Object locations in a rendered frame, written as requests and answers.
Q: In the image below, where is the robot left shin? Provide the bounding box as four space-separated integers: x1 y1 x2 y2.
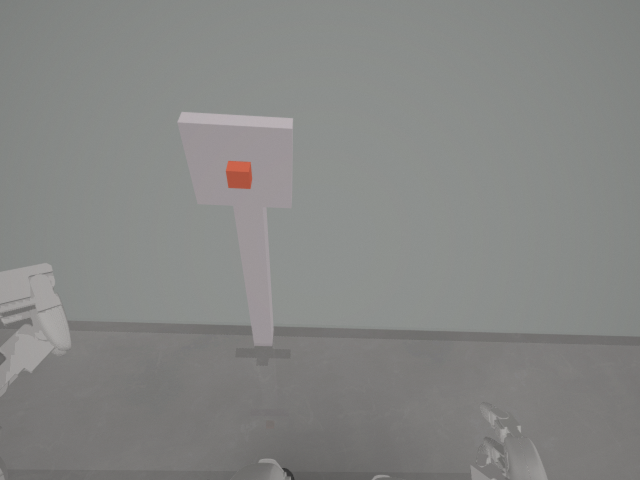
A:
258 459 284 472

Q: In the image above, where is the panel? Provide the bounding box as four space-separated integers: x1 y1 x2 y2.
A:
177 112 293 346

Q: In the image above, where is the right robot hand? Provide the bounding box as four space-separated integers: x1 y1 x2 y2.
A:
470 402 548 480

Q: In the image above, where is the button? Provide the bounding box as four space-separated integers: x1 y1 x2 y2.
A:
226 161 252 189

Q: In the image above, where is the left robot hand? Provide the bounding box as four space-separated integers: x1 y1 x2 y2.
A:
0 263 72 398

